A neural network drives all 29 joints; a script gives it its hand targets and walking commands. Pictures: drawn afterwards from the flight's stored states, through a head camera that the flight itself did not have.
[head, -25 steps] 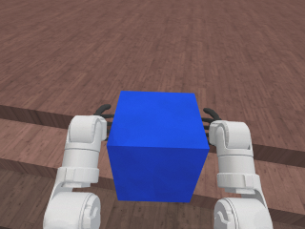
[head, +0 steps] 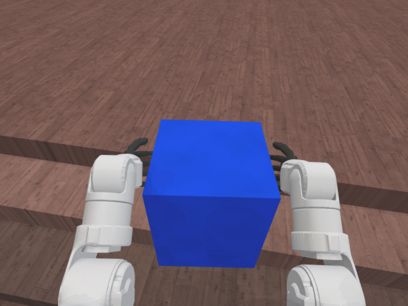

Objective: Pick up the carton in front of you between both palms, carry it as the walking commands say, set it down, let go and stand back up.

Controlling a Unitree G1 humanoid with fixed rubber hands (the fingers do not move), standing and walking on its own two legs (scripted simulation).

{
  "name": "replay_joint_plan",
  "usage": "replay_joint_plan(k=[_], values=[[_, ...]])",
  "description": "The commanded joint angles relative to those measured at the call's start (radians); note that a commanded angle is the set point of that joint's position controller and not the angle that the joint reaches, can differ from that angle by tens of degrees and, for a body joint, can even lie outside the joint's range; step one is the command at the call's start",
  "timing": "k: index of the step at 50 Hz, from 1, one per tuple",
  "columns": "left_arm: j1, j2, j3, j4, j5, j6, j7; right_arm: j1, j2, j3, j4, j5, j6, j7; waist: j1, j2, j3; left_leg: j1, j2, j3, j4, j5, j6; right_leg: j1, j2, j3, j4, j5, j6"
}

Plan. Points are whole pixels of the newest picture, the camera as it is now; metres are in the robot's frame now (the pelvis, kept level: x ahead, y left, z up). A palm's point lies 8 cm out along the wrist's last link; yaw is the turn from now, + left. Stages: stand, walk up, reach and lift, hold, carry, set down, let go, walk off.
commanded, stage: carry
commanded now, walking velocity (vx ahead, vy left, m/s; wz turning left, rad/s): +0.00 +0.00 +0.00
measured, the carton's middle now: (208, 195) +0.35 +0.00 +0.05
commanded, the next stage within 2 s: none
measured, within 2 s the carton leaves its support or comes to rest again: neither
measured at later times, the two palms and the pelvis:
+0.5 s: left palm (132, 157) +0.36 +0.15 +0.15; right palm (291, 159) +0.36 -0.15 +0.15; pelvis +0.01 +0.00 +0.00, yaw +0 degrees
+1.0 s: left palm (177, 86) +0.57 +0.08 +0.18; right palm (300, 86) +0.58 -0.22 +0.19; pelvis +0.20 -0.09 +0.02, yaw +1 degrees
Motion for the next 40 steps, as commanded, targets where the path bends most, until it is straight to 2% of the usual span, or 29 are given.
replay_joint_plan(k=[1, 15, 18, 20, 21, 22, 23, 24, 25, 26, 27, 28, 29, 30, 31, 32, 33, 34, 35, 36, 38, 40], values=[[-0.727, -1.115, -0.556, -0.12, -0.432, -0.033, -0.235, -0.73, 1.131, 0.563, -0.119, 0.441, -0.03, 0.24, 0.002, -0.004, -0.361, 0.135, 0.119, -0.125, -0.08, 0.028, 0.066, 0.11, -0.116, 0.115, -0.086, 0.055, -0.078], [-0.729, -1.115, -0.561, -0.126, -0.436, -0.035, -0.236, -0.726, 1.133, 0.564, -0.117, 0.439, -0.032, 0.24, 0.001, -0.004, -0.364, 0.13, 0.119, -0.121, -0.071, 0.027, 0.06, 0.109, -0.12, 0.116, -0.09, 0.058, -0.081], [-0.775, -1.11, -0.577, -0.162, -0.45, -0.034, -0.233, -0.772, 1.129, 0.577, -0.153, 0.453, -0.03, 0.235, 0.009, -0.012, -0.349, 0.091, 0.104, -0.117, -0.082, -0.168, 0.062, 0.081, -0.114, 0.134, -0.13, -0.174, -0.092], [-0.808, -1.093, -0.588, -0.2, -0.465, -0.027, -0.224, -0.814, 1.118, 0.589, -0.189, 0.47, -0.02, 0.226, 0.02, -0.048, -0.327, 0.016, 0.068, -0.094, -0.028, -0.318, 0.074, 0.078, -0.121, 0.188, -0.166, -0.37, -0.127], [-0.831, -1.081, -0.589, -0.221, -0.472, -0.02, -0.219, -0.83, 1.107, 0.593, -0.205, 0.476, -0.014, 0.22, 0.025, -0.076, -0.319, -0.033, 0.044, -0.067, 0.03, -0.328, 0.077, 0.097, -0.143, 0.237, -0.203, -0.428, -0.15], [-0.847, -1.065, -0.59, -0.238, -0.477, -0.012, -0.212, -0.843, 1.096, 0.595, -0.219, 0.484, -0.006, 0.213, 0.032, -0.114, -0.322, -0.07, 0.014, -0.027, 0.103, -0.295, 0.076, 0.125, -0.177, 0.296, -0.244, -0.47, -0.175], [-0.863, -1.047, -0.589, -0.254, -0.482, -0.002, -0.206, -0.855, 1.082, 0.594, -0.232, 0.491, 0.004, 0.207, 0.039, -0.152, -0.338, -0.083, 0.006, -0.008, 0.173, -0.252, 0.079, 0.148, -0.21, 0.338, -0.268, -0.498, -0.202], [-0.863, -1.029, -0.584, -0.257, -0.481, 0.01, -0.199, -0.861, 1.066, 0.59, -0.235, 0.493, 0.016, 0.201, 0.037, -0.157, -0.352, -0.071, 0.013, -0.017, 0.206, -0.204, 0.085, 0.142, -0.23, 0.347, -0.263, -0.495, -0.215], [-0.863, -1.013, -0.579, -0.252, -0.479, 0.023, -0.193, -0.853, 1.045, 0.577, -0.23, 0.49, 0.028, 0.197, 0.023, -0.137, -0.362, -0.036, 0.016, -0.026, 0.174, -0.187, 0.096, 0.119, -0.223, 0.316, -0.24, -0.473, -0.215], [-0.861, -1.001, -0.574, -0.241, -0.475, 0.036, -0.189, -0.845, 1.024, 0.559, -0.215, 0.485, 0.042, 0.195, 0.012, -0.099, -0.364, 0.035, 0.011, -0.032, 0.074, -0.187, 0.108, 0.086, -0.188, 0.248, -0.192, -0.431, -0.198], [-0.85, -0.991, -0.564, -0.221, -0.471, 0.048, -0.186, -0.84, 1.002, 0.537, -0.192, 0.475, 0.055, 0.193, 0.002, -0.03, -0.362, 0.154, 0.032, -0.083, -0.024, -0.193, 0.122, 0.0, -0.135, 0.163, -0.097, -0.378, -0.162], [-0.855, -0.989, -0.558, -0.207, -0.469, 0.06, -0.187, -0.82, 0.975, 0.515, -0.163, 0.456, 0.063, 0.193, -0.026, 0.122, -0.342, 0.244, 0.128, -0.279, -0.142, -0.314, 0.16, -0.143, -0.061, 0.076, 0.063, -0.314, -0.106], [-0.877, -0.979, -0.547, -0.188, -0.467, 0.072, -0.188, -0.793, 0.966, 0.5, -0.129, 0.445, 0.072, 0.193, -0.055, 0.258, -0.32, 0.343, 0.241, -0.503, -0.277, -0.446, 0.222, -0.286, -0.001, -0.008, 0.256, -0.258, -0.073], [-0.882, -0.982, -0.532, -0.166, -0.459, 0.081, -0.188, -0.788, 0.963, 0.486, -0.119, 0.441, 0.079, 0.196, -0.074, 0.296, -0.303, 0.444, 0.319, -0.627, -0.3, -0.386, 0.279, -0.436, 0.0, -0.007, 0.349, -0.254, -0.068], [-0.883, -0.985, -0.517, -0.145, -0.445, 0.085, -0.188, -0.807, 0.972, 0.484, -0.113, 0.447, 0.084, 0.2, -0.079, 0.234, -0.307, 0.521, 0.344, -0.649, -0.278, -0.235, 0.305, -0.537, 0.002, 0.01, 0.494, -0.255, -0.065], [-0.876, -0.991, -0.499, -0.121, -0.436, 0.087, -0.189, -0.843, 0.985, 0.49, -0.121, 0.456, 0.084, 0.203, -0.09, 0.164, -0.327, 0.588, 0.349, -0.639, -0.239, -0.068, 0.316, -0.632, 0.005, 0.011, 0.687, -0.265, -0.057], [-0.874, -1.004, -0.49, -0.103, -0.433, 0.087, -0.191, -0.879, 0.998, 0.499, -0.145, 0.467, 0.081, 0.205, -0.102, 0.115, -0.354, 0.644, 0.356, -0.615, -0.201, 0.051, 0.331, -0.737, 0.007, 0.017, 0.934, -0.304, -0.051], [-0.876, -1.018, -0.483, -0.087, -0.431, 0.088, -0.192, -0.916, 1.01, 0.507, -0.173, 0.478, 0.079, 0.204, -0.107, 0.084, -0.37, 0.682, 0.349, -0.583, -0.167, 0.116, 0.322, -0.837, -0.016, 0.06, 1.155, -0.324, -0.063], [-0.875, -1.025, -0.471, -0.073, -0.429, 0.09, -0.19, -0.94, 1.017, 0.508, -0.191, 0.482, 0.078, 0.203, -0.117, 0.063, -0.375, 0.706, 0.345, -0.566, -0.154, 0.124, 0.308, -0.934, -0.026, 0.098, 1.331, -0.362, -0.074], [-0.868, -1.025, -0.458, -0.061, -0.423, 0.094, -0.187, -0.959, 1.02, 0.508, -0.205, 0.487, 0.078, 0.202, -0.116, 0.036, -0.368, 0.724, 0.334, -0.542, -0.167, 0.049, 0.279, -0.989, -0.034, 0.116, 1.413, -0.355, -0.079], [-0.87, -1.012, -0.441, -0.057, -0.411, 0.097, -0.176, -0.985, 1.037, 0.501, -0.214, 0.502, 0.078, 0.208, -0.113, 0.07, -0.315, 0.695, 0.318, -0.499, -0.194, -0.074, 0.238, -1.08, -0.046, 0.125, 1.54, -0.355, -0.072], [-0.868, -1.006, -0.429, -0.053, -0.39, 0.098, -0.163, -0.988, 1.047, 0.503, -0.202, 0.515, 0.08, 0.221, -0.117, 0.081, -0.252, 0.633, 0.321, -0.469, -0.247, -0.194, 0.231, -1.147, -0.062, 0.106, 1.622, -0.354, -0.049]])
